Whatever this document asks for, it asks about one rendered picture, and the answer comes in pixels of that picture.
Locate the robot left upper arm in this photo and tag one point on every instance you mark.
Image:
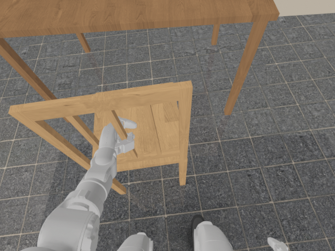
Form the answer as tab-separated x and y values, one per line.
69	230

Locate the chair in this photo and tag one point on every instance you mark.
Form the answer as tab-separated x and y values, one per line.
161	135

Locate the robot right thigh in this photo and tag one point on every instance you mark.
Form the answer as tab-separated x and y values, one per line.
210	238

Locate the right robot hand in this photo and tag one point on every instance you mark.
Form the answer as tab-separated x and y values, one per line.
277	245

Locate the robot left thigh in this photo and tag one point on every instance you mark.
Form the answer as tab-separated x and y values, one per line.
137	242

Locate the robot thigh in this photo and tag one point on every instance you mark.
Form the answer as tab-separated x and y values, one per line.
137	242
210	238

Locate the table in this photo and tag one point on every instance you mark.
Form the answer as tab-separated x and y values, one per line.
23	18

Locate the left robot hand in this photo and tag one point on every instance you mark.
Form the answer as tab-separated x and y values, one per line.
110	138

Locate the left robot forearm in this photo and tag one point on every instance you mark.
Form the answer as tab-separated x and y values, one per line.
94	187

